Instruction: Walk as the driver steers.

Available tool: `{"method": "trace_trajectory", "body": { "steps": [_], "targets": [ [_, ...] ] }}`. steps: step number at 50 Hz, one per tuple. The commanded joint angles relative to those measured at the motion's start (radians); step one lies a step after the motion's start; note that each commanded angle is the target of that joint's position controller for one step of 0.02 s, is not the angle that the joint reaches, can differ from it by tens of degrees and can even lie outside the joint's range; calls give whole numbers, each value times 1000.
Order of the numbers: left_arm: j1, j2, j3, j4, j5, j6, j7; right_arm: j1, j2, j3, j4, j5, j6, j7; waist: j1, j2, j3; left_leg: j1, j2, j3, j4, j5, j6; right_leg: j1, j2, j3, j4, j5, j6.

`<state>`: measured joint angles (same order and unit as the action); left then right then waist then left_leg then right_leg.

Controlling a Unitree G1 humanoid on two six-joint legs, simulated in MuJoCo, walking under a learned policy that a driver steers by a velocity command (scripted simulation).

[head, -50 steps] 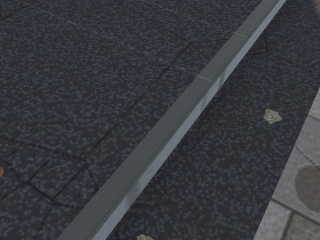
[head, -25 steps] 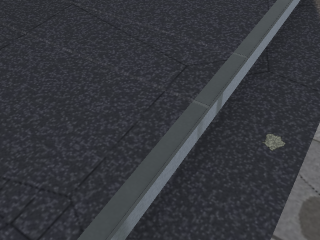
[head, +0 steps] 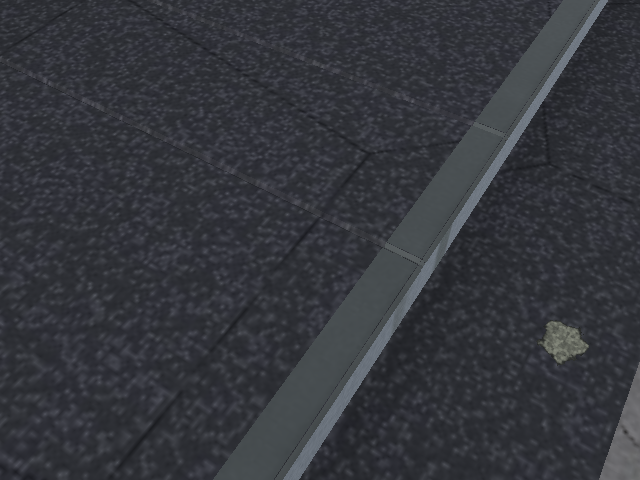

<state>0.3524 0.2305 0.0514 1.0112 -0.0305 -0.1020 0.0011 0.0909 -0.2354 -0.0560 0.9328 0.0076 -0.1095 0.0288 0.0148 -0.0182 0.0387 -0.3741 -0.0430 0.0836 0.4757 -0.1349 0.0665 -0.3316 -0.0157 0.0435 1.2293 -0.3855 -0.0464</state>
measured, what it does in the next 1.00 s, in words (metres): walks ahead, turning left: right foot, then left foot 0.14 m higher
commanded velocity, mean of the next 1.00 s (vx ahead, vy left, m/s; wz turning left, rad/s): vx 0.50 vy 0.00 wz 0.34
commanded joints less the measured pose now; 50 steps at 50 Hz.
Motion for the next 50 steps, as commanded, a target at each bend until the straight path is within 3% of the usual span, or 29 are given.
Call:
{"method": "trace_trajectory", "body": {
  "steps": [1,3,6,7,9,12,15,17,18,19,20,21,22,24,27,30,32,34,36,40,41,43,44,45,46,47,48,49,50],
  "targets": [
    [-12,96,33,-81,8,-4,17,62,-73,-9,-9,-14,-14,1,-6,50,-74,229,293,-333,-289,103,182,-248,-119,46,19,84,-3],
    [11,47,27,-83,10,17,17,96,-93,-13,13,-11,-13,-2,17,69,-41,153,283,-277,-329,140,193,-234,-138,33,-50,92,13],
    [-108,58,30,-136,22,25,19,143,-143,-25,29,-12,-9,-23,4,73,-2,147,270,-211,-356,196,191,-320,-153,13,-225,228,46],
    [-122,11,2,-152,109,46,-25,222,-104,-12,69,-31,-4,-23,19,47,28,81,218,-126,-351,219,156,-239,-131,-63,-316,276,47],
    [-190,-6,-10,-176,85,60,-52,231,-100,-12,61,-32,0,-14,-7,98,26,67,178,-68,-335,234,111,-155,-98,-107,-464,386,45],
    [-281,44,-8,-218,59,60,-47,262,-139,-23,56,-26,4,-8,-37,113,18,164,226,-128,-325,216,95,-135,-86,-98,-581,410,44],
    [-292,77,2,-248,63,39,-29,260,-161,-32,49,-31,11,-19,-28,109,6,283,271,-189,-232,288,83,-110,-67,-79,-671,288,26],
    [-110,95,16,-196,76,14,-17,246,-150,-30,42,-31,20,-23,50,68,-75,301,218,-178,-19,352,55,96,-31,-97,-799,265,11],
    [34,148,31,-160,98,-5,-6,267,-96,-14,29,-26,21,-24,89,-15,-180,201,141,-130,205,225,32,308,-121,-15,-824,273,-6],
    [104,277,59,-160,113,-8,0,354,19,13,0,9,20,-25,66,-271,-278,-110,-3,-20,511,-199,-14,573,-386,310,-888,301,-68],
    [119,277,70,-147,84,16,-9,398,-56,-8,20,6,34,-35,64,-286,-329,-209,-16,-66,725,-401,-4,554,-429,477,-953,209,-118],
    [39,181,46,-169,79,24,-16,355,-79,-18,27,-13,46,-36,37,-141,-214,-254,44,-111,834,-354,10,446,-384,377,-960,53,-105],
    [-43,110,26,-186,73,23,-18,288,-59,-16,11,-20,47,-27,25,-69,-109,-269,83,-112,843,-272,12,318,-342,271,-995,20,-93],
    [-85,63,9,-181,68,12,-8,251,-40,-20,-4,-32,63,-10,-10,-87,-39,-232,121,-112,797,-173,8,201,-278,118,-1043,131,-58],
    [-24,60,11,-154,67,-11,-6,246,-14,-22,-16,-36,91,-3,-22,-75,-63,-241,96,-81,925,-118,-2,197,-281,13,-1032,323,-85],
    [30,53,8,-123,62,-19,-4,150,-8,-27,-66,-40,107,-7,-15,-65,-13,-391,110,-83,1025,-99,-2,222,-295,-39,-1055,254,-100],
    [139,40,6,-79,81,-12,-3,66,33,-20,-108,-35,121,-29,13,-95,-6,-638,89,-67,1400,-239,23,338,-349,9,-1045,157,-139],
    [220,31,-2,-37,92,-9,0,-77,82,2,-188,-19,118,-59,32,-40,56,-942,76,-105,1666,-364,59,432,-399,30,-1045,111,-140],
    [255,33,-10,-5,99,-13,6,-151,109,24,-245,-18,110,-71,14,20,86,-1103,70,-150,1740,-390,83,462,-408,7,-1050,40,-104],
    [186,32,-30,14,82,-14,0,-248,128,63,-369,-24,123,-56,-57,24,143,-996,74,-46,1450,-331,76,211,-280,-187,-1137,-19,-22],
    [180,36,-30,21,78,-10,16,-284,137,68,-404,-31,127,-43,-67,-2,148,-938,97,-42,1385,-307,74,173,-276,-211,-1167,94,-35],
    [160,85,-23,0,47,5,38,-271,123,76,-407,-32,135,-18,-60,-28,95,-684,119,57,1075,-304,90,181,-247,-320,-1243,428,-71],
    [136,83,-27,-27,35,8,41,-212,116,72,-376,-29,134,-16,-64,-14,61,-514,79,145,959,-315,119,181,-221,-401,-1188,817,-77],
    [149,130,-18,-43,21,5,47,-161,112,70,-357,-29,133,-16,-76,-49,-15,-377,23,202,899,-294,136,235,-250,-397,-1085,1327,-94],
    [132,192,2,-58,22,14,49,-64,93,59,-329,-27,131,-18,-121,-130,-99,-303,-19,201,834,-327,146,338,-283,-391,-933,1665,-88],
    [122,231,19,-76,16,26,39,52,55,46,-302,-19,121,-19,-159,-191,-203,-189,-71,169,735,-362,167,425,-307,-363,-722,1826,-87],
    [116,253,31,-102,4,34,15,177,-7,17,-274,-10,108,-19,-205,-237,-293,14,-129,79,554,-383,198,393,-288,-359,-439,1807,-73],
    [108,178,23,-175,21,17,-9,185,-131,-23,-276,-19,104,-24,-180,-66,-350,286,47,-415,351,-470,263,19,-201,-298,-7,977,1],
    [2,137,28,-270,44,2,-55,140,-256,-72,-270,-2,129,-29,-132,157,-402,370,225,-1055,-55,-434,298,-304,59,-125,328,118,72]
  ]
}}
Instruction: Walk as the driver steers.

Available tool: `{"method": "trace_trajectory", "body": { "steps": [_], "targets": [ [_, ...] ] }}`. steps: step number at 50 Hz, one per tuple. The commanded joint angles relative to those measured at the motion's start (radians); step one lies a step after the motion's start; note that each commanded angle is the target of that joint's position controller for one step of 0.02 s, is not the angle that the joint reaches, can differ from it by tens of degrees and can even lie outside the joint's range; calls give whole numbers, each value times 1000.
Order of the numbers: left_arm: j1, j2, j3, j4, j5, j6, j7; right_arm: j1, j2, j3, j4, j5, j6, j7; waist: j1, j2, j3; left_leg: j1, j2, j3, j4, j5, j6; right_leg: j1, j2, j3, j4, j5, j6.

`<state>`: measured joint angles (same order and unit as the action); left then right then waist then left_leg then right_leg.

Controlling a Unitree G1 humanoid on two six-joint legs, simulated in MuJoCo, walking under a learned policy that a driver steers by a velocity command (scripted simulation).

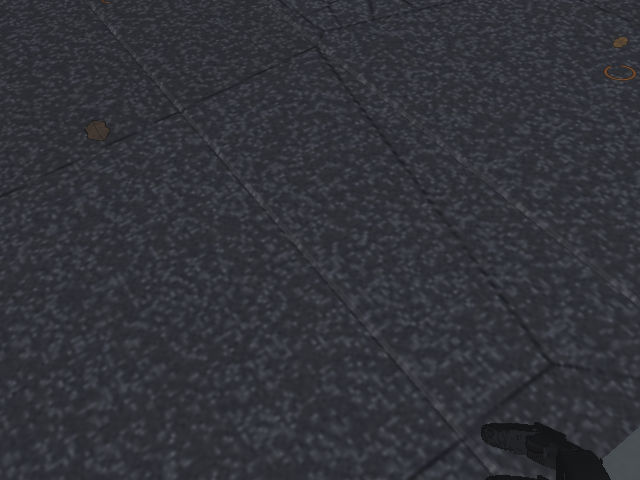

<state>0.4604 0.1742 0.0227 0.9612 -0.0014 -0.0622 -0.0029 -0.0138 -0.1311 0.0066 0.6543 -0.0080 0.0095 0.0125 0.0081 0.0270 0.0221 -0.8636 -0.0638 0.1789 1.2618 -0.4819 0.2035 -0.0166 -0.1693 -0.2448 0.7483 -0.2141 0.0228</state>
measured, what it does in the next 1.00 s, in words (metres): climbs: right foot, then left foot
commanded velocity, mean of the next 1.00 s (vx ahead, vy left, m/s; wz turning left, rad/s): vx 0.50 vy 0.00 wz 0.11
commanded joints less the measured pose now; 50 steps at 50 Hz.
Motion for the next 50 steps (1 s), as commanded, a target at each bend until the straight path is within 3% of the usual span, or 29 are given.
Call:
{"method": "trace_trajectory", "body": {
  "steps": [1,2,3,4,5,7,9,10,11,13,16,19,23,24,25,26,27,28,29,30,31,32,36,40,44,47,48,49,50],
  "targets": [
    [-106,135,45,-263,33,-46,-67,223,-367,-143,4,1,15,-14,-76,11,-357,842,287,-1165,-926,-188,106,-722,152,343,916,13,-26],
    [-121,117,39,-260,24,-43,-63,217,-296,-122,43,-5,5,-12,-45,-57,-218,703,278,-1070,-902,-227,87,-755,129,314,921,54,-39],
    [-202,113,41,-267,-33,-71,-19,220,-193,-81,38,9,-53,17,-42,-124,-109,559,274,-963,-916,-97,45,-801,128,368,933,-10,-58],
    [-205,107,35,-288,-25,-74,10,180,-131,-63,60,10,-90,33,18,-120,-71,447,231,-835,-863,76,11,-778,82,372,888,9,-73],
    [-196,84,28,-296,-5,-68,20,182,-113,-62,85,0,-101,39,50,-24,-71,403,180,-718,-832,231,-19,-749,63,365,927,-4,-91],
    [-181,87,24,-311,-6,-51,16,231,-95,-51,110,8,-99,32,75,24,-55,436,137,-590,-857,321,24,-846,76,330,979,-24,-100],
    [-261,48,-4,-356,18,-46,2,293,-120,-51,139,29,-90,29,78,-19,-24,446,86,-506,-863,330,-15,-939,75,296,903,28,-111],
    [-313,73,-9,-379,20,-45,0,280,-153,-56,121,33,-85,24,67,-40,8,402,62,-471,-918,324,-20,-917,73,257,713,53,-97],
    [-410,71,-16,-412,36,-50,0,303,-145,-56,110,38,-75,5,31,-66,6,380,35,-453,-947,366,-28,-850,85,224,533,121,-67],
    [-478,78,-10,-426,47,-59,5,352,-174,-58,98,37,-78,-19,-7,2,-78,490,52,-460,-962,627,-44,-787,114,192,359,259,-38],
    [-630,69,-14,-453,9,-64,-4,482,-193,-64,117,39,-70,-50,-96,46,-94,737,68,-459,-978,704,-78,-786,175,179,6,305,-16],
    [-706,98,-1,-454,-16,-70,-37,549,-184,-60,141,35,-59,-60,-129,107,-64,900,131,-494,-974,766,-85,-748,198,194,-207,346,-35],
    [-615,164,40,-432,-18,-81,-50,508,-228,-76,142,25,-51,-65,-56,128,-76,965,168,-505,-838,1137,-109,-504,255,197,-294,259,-101],
    [-539,193,55,-414,-24,-82,-43,474,-243,-81,134,13,-49,-63,-12,148,-104,999,169,-488,-750,1287,-121,-441,260,184,-316,214,-125],
    [-376,210,63,-373,-26,-83,-36,390,-261,-85,107,2,-51,-53,80,147,-161,927,160,-463,-577,1335,-138,-253,203,224,-347,280,-171],
    [-150,237,64,-325,0,-79,-24,311,-248,-78,65,-16,-64,-43,176,100,-317,739,129,-457,-319,1116,-129,83,69,354,-253,327,-244],
    [-57,274,73,-281,25,-77,-26,498,-117,-50,76,-26,-74,-33,75,-246,-448,312,-58,-386,89,139,-219,513,-194,783,-200,445,-447],
    [-48,222,75,-266,-5,-70,-25,578,-185,-46,102,15,-91,-22,82,-335,-492,161,-41,-404,254,-55,-220,537,-235,1076,-360,108,-506],
    [-154,157,63,-295,-17,-61,-8,405,-257,-63,59,31,-108,-13,92,-206,-271,74,26,-397,248,33,-198,359,-163,952,-432,-70,-425],
    [-215,150,54,-307,-7,-53,-4,275,-259,-60,21,20,-125,-6,70,-60,-140,85,51,-353,205,111,-184,163,-109,828,-478,-43,-373],
    [-241,166,53,-311,0,-53,-9,221,-241,-60,-2,0,-135,-6,29,32,-52,96,64,-322,163,142,-182,18,-66,777,-517,72,-358],
    [-244,170,51,-311,7,-56,-12,237,-225,-60,-9,-9,-137,-6,-13,44,-40,133,92,-317,105,171,-182,-57,-26,719,-539,163,-350],
    [-210,176,53,-300,-11,-54,-17,238,-178,-48,-33,-19,-130,-21,-47,-46,-50,169,143,-255,-151,216,-229,-203,50,578,-535,379,-331],
    [-120,239,70,-282,-23,-29,0,33,-136,-27,-80,-12,-127,-19,28,-83,-50,388,77,-206,-537,491,-255,-362,118,499,-522,308,-262],
    [-45,223,68,-273,-39,-6,4,-64,-189,-50,-106,13,-134,-13,64,-125,-55,407,38,-253,-714,503,-254,-222,78,617,-447,155,-235],
    [-58,225,76,-279,-36,17,15,-31,-230,-81,-103,21,-151,-9,23,-151,-69,512,28,-264,-847,426,-216,-149,70,690,-342,139,-205],
    [-78,210,73,-291,-31,18,16,48,-253,-96,-88,16,-155,-13,-20,-160,-114,643,57,-268,-874,421,-182,-174,105,668,-259,191,-177],
    [-112,162,58,-318,-18,10,13,203,-295,-112,-74,-3,-157,-23,-97,-118,-230,886,201,-374,-822,423,-111,-293,139,604,-40,143,-140],
    [-1,88,35,-336,-17,-1,16,333,-372,-131,-53,-18,-143,-34,-87,122,-363,1236,441,-693,-801,476,44,-605,258,441,260,-241,-67]
  ]
}}
Over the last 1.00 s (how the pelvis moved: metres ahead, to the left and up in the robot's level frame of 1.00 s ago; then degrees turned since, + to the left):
0.49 0.03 0.02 23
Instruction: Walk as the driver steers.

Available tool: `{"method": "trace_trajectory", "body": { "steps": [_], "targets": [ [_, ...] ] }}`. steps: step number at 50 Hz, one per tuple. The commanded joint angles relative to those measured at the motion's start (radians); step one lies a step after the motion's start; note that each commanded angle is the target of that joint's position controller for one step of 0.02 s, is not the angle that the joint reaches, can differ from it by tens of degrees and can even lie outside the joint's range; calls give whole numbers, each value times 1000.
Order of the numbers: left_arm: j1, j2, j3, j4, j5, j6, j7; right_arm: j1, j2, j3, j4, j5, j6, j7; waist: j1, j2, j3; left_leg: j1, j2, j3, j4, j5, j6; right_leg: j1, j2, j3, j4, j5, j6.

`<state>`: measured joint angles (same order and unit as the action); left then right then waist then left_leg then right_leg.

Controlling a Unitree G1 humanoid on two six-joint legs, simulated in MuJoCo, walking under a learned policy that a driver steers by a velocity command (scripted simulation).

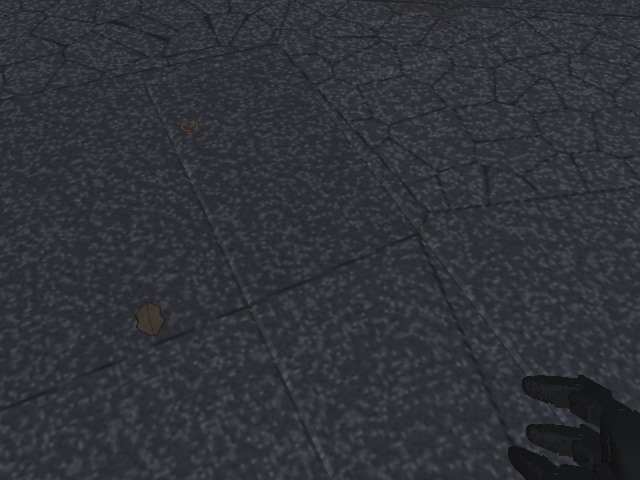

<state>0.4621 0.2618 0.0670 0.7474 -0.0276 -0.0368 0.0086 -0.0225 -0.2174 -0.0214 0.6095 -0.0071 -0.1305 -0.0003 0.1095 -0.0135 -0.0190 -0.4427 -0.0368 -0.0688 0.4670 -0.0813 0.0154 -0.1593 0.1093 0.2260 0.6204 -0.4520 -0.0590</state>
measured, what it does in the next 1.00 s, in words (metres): walks ahead, turning right: right foot, then left foot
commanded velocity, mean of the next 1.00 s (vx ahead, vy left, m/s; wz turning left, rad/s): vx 0.50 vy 0.00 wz -0.58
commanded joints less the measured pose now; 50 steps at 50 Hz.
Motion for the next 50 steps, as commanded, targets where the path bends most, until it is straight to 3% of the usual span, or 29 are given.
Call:
{"method": "trace_trajectory", "body": {
  "steps": [1,2,3,4,6,9,13,16,19,21,22,23,24,25,26,27,28,29,30,32,37,41,43,45,46,47,48,49,50],
  "targets": [
    [44,63,-10,-134,-10,-32,6,396,-261,-104,31,8,10,-12,-188,333,-349,857,514,-724,-74,-169,317,-669,-69,-81,601,-174,39],
    [-24,126,10,-124,-15,-25,8,368,-176,-86,16,9,16,-15,-209,201,-220,752,457,-632,-109,-275,278,-738,-115,-72,707,-79,60],
    [-110,143,18,-142,-1,-16,6,328,-142,-73,14,7,22,-16,-206,113,-119,622,401,-475,-126,-240,231,-736,-144,-101,721,12,68],
    [-154,130,21,-157,10,-11,2,281,-123,-64,17,2,26,-12,-177,83,-51,494,350,-378,-162,-172,207,-703,-167,-111,691,71,71],
    [-162,87,17,-167,8,0,-10,224,-108,-58,33,-9,27,-7,-121,119,27,315,292,-238,-233,-87,185,-623,-207,-119,636,113,72],
    [-196,56,5,-182,10,11,-17,222,-146,-72,76,-5,16,-4,-105,110,37,255,289,-110,-283,52,199,-601,-225,-139,542,178,90],
    [-297,47,-10,-199,11,4,-36,236,-203,-84,115,3,18,-8,-132,80,31,275,278,32,-279,121,173,-553,-233,-164,309,375,75],
    [-392,56,-12,-225,6,0,-52,271,-243,-92,137,16,25,-7,-165,70,40,314,286,91,-267,108,143,-498,-211,-207,156,427,49],
    [-450,78,-5,-261,4,3,-64,306,-280,-103,157,33,39,-4,-176,84,57,405,318,120,-222,163,117,-482,-186,-248,73,332,11],
    [-398,111,14,-263,13,6,-64,309,-305,-110,161,40,51,-8,-130,104,14,443,311,176,-78,476,88,-356,-119,-312,21,242,-31],
    [-274,145,37,-231,14,9,-61,310,-302,-107,161,41,58,-12,-59,87,-52,419,278,228,98,612,63,-176,-65,-346,-47,285,-62],
    [-95,210,73,-188,9,15,-46,338,-262,-92,153,24,56,-17,16,44,-146,242,240,252,354,530,25,124,-71,-277,-47,329,-105],
    [-50,351,98,-191,3,14,-31,396,-146,-51,87,-21,37,-8,-38,-240,-224,-222,90,241,758,-227,-48,481,-360,252,-109,274,-271],
    [-4,314,81,-218,5,0,-37,350,-181,-46,70,-4,-1,6,8,-224,-415,-365,15,2,923,-499,-41,586,-461,635,-288,149,-368],
    [-24,250,61,-200,16,-12,-43,255,-239,-65,49,37,-14,14,24,-136,-297,-456,68,-31,948,-410,-27,526,-428,492,-297,171,-306],
    [-72,217,51,-197,13,-16,-40,225,-220,-54,42,34,-21,12,-7,-93,-193,-444,104,-15,878,-328,-17,382,-385,357,-290,240,-271],
    [-144,189,42,-208,14,-15,-37,220,-213,-54,50,11,-20,2,-52,-24,-128,-381,137,-11,799,-275,-20,233,-346,261,-292,335,-241],
    [-197,167,32,-219,24,-15,-36,230,-222,-62,53,-2,-9,-4,-96,-31,-90,-296,158,-14,737,-245,-25,105,-315,193,-311,438,-228],
    [-227,159,29,-223,30,-16,-34,242,-220,-64,55,-5,4,-3,-123,-44,-76,-242,161,-13,706,-230,-32,28,-296,168,-336,467,-228],
    [-234,159,30,-208,25,-24,-25,245,-191,-57,62,-10,22,-4,-140,-42,-61,-203,150,6,629,-204,-55,-56,-276,119,-360,526,-237],
    [-170,182,41,-159,10,-18,2,57,-126,-26,22,-7,22,7,-79,-62,-8,-136,86,18,256,82,-79,-132,-209,36,-353,441,-187],
    [-109,189,45,-127,-2,-12,4,-19,-163,-38,-5,14,10,22,-51,-84,1,-43,42,-6,95,124,-66,-98,-232,120,-304,320,-160],
    [-106,183,46,-120,0,-8,5,-1,-189,-52,-7,17,4,25,-67,-107,3,2,37,-15,57,52,-43,-57,-248,180,-252,287,-142],
    [-121,154,39,-125,3,-2,5,101,-202,-70,15,15,-1,20,-123,-122,-20,144,33,7,1,5,-5,-60,-211,192,-161,296,-107],
    [-126,105,23,-136,8,-5,3,207,-233,-85,26,1,-6,14,-174,-88,-100,325,113,-53,6,-13,38,-118,-161,143,2,293,-70],
    [-57,39,2,-160,5,-10,2,336,-312,-104,37,-21,-4,5,-186,117,-242,666,334,-345,-25,-114,149,-372,-47,7,332,71,-1],
    [-1,73,0,-177,-11,-16,6,405,-319,-111,69,-7,9,16,-172,361,-296,766,471,-732,-140,-412,245,-602,-39,-58,581,-154,30],
    [-48,159,22,-159,-15,-12,6,361,-236,-90,50,7,13,15,-189,223,-172,671,444,-679,-180,-545,218,-677,-95,-36,686,-75,42],
    [-132,177,29,-171,-5,-4,5,320,-201,-79,44,7,22,10,-191,148,-78,558,407,-524,-180,-466,182,-683,-127,-72,707,6,46]
  ]
}}
Over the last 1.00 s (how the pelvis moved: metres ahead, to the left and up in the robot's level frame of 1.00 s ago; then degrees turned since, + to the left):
0.61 0.11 0.12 4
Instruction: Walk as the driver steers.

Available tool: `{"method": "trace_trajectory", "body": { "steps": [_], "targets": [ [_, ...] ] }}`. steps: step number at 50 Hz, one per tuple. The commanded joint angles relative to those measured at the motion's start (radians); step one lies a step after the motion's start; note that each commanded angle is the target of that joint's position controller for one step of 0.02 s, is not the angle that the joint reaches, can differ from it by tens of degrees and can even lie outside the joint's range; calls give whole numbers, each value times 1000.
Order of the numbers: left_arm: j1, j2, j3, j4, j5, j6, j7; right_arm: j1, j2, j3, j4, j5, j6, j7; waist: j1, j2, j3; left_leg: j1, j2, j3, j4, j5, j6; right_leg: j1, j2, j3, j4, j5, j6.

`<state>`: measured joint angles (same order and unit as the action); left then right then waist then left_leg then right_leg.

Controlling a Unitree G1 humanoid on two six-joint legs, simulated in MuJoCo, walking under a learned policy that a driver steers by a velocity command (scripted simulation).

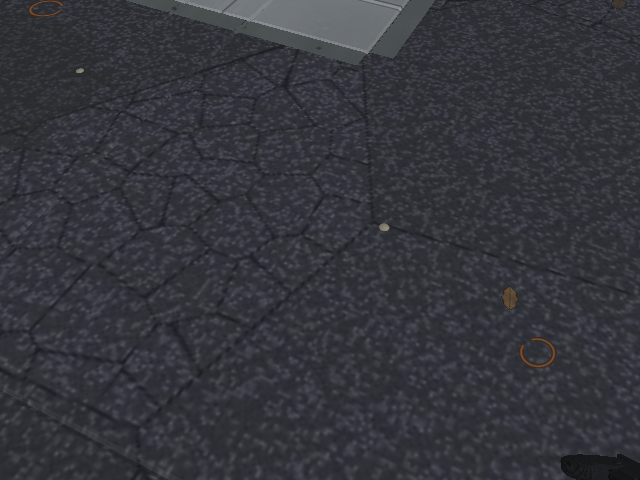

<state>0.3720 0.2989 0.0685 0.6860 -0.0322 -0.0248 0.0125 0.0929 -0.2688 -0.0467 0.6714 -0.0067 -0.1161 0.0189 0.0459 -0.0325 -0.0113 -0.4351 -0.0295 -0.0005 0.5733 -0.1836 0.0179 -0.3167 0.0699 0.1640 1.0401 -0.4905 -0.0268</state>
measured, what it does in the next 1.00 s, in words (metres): walks ahead, turning right: right foot, then left foot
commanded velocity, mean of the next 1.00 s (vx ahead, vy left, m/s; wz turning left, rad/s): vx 0.50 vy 0.00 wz -0.41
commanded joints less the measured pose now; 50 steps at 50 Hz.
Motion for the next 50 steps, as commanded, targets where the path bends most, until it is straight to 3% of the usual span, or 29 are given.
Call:
{"method": "trace_trajectory", "body": {
  "steps": [1,4,7,13,17,18,20,21,22,23,24,25,26,27,28,29,32,37,40,43,46,47,48,49,50],
  "targets": [
    [-80,129,28,-118,10,-12,0,161,-125,-44,-18,0,13,-11,-107,125,-28,440,353,-471,-304,-236,164,-494,-116,-23,255,108,16],
    [-81,80,27,-118,5,2,-12,117,-92,-34,4,-5,8,-15,-61,167,18,294,281,-257,-369,-43,149,-404,-167,-48,180,187,18],
    [-124,53,19,-131,12,9,-12,136,-126,-47,40,-4,-2,-18,-60,125,28,305,293,-149,-401,103,171,-443,-177,-51,107,261,35],
    [-278,21,2,-155,11,-5,-42,165,-173,-55,87,3,16,-27,-111,99,56,371,276,52,-400,229,138,-407,-171,-123,-210,503,31],
    [-367,21,-1,-192,5,-7,-67,211,-212,-66,116,23,36,-26,-133,99,95,456,311,109,-380,280,118,-372,-153,-182,-350,451,-6],
    [-368,31,3,-198,6,-6,-71,210,-223,-70,119,29,41,-26,-123,105,93,480,318,127,-351,370,109,-347,-139,-201,-373,406,-24],
    [-306,71,25,-194,15,0,-71,202,-257,-81,118,40,52,-32,-68,139,36,513,315,172,-204,733,89,-212,-70,-260,-395,297,-69],
    [-190,105,46,-166,16,4,-68,192,-265,-83,116,45,60,-35,4,135,-28,496,296,200,-41,860,72,-58,-24,-285,-443,303,-101],
    [-12,164,80,-117,13,10,-54,197,-238,-72,111,42,60,-39,92,101,-119,365,258,222,192,802,39,218,5,-264,-494,369,-141],
    [87,253,100,-93,2,19,-32,239,-126,-35,84,-13,53,-34,77,-124,-201,49,183,216,531,79,-5,518,-215,61,-478,455,-212],
    [39,306,95,-135,1,0,-40,269,-83,-10,20,-6,19,-22,4,-274,-371,-281,-8,16,817,-424,-43,742,-407,649,-675,165,-419],
    [47,204,68,-132,10,-15,-48,147,-188,-34,15,35,-9,-9,79,-100,-331,-386,55,-95,851,-340,-26,704,-400,594,-751,117,-356],
    [17,166,55,-116,16,-26,-47,101,-185,-31,0,55,-21,-5,61,-77,-196,-407,93,-73,795,-251,-6,574,-370,447,-750,184,-313],
    [-51,137,43,-119,17,-32,-46,101,-166,-27,15,37,-21,-13,12,21,-117,-349,140,-70,713,-175,-7,415,-328,329,-748,304,-278],
    [-109,103,31,-123,23,-35,-43,110,-169,-31,26,16,-14,-18,-24,12,-79,-281,170,-71,637,-132,-15,302,-292,240,-758,418,-259],
    [-137,91,23,-129,34,-37,-39,136,-167,-33,35,13,-1,-15,-53,-16,-66,-221,184,-73,614,-104,-21,228,-270,198,-782,479,-253],
    [-129,101,23,-95,32,-54,-30,142,-130,-27,47,2,26,-16,-68,-7,-39,-196,179,-47,518,-39,-57,139,-249,102,-832,609,-262],
    [-71,117,23,-37,26,-53,-12,-21,-86,-9,9,3,24,-8,-9,-20,22,-211,146,-28,187,259,-72,141,-196,-17,-854,593,-205],
    [-18,133,27,1,19,-52,-12,-111,-76,-3,-15,16,17,7,31,-27,58,-178,115,-18,51,343,-58,165,-219,-9,-860,489,-196],
    [19,139,31,36,15,-43,-10,-157,-92,-6,-40,18,9,24,41,-30,81,-226,102,-30,-23,278,-22,284,-273,25,-810,514,-191],
    [17,152,38,54,14,-29,-3,-111,-112,-15,-40,16,4,34,7,-55,60,-159,77,-14,-64,153,23,362,-301,40,-735,664,-160],
    [1,159,39,53,15,-25,-2,-49,-130,-25,-26,14,3,31,-31,-65,20,-59,45,16,-77,122,44,365,-283,24,-662,827,-145],
    [-12,148,33,50,20,-20,-1,81,-163,-44,10,10,2,23,-98,-50,-66,129,22,42,-87,147,74,334,-231,-15,-506,957,-120],
    [-8,108,14,32,36,-19,2,256,-220,-59,38,-1,3,16,-166,17,-217,434,157,-97,-34,218,135,164,-174,-55,-236,779,-84],
    [139,11,-13,23,24,-37,-4,344,-297,-80,63,-9,8,17,-117,297,-361,799,392,-578,-121,-4,305,-236,6,-104,161,184,2]
  ]
}}
Over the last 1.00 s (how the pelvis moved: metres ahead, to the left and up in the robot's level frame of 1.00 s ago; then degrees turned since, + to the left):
0.51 -0.14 0.00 -36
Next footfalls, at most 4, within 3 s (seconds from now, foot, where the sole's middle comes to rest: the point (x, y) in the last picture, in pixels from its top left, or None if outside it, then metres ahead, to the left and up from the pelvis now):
0.44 right None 0.35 -0.19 -0.76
0.98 left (389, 378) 0.73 -0.10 -0.76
1.52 right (527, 322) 0.90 -0.44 -0.76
2.02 left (438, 218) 1.23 -0.25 -0.76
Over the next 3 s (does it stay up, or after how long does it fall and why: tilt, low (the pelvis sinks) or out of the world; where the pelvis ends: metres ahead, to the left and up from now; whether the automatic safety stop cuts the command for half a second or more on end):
stays up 1.17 -0.33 0.01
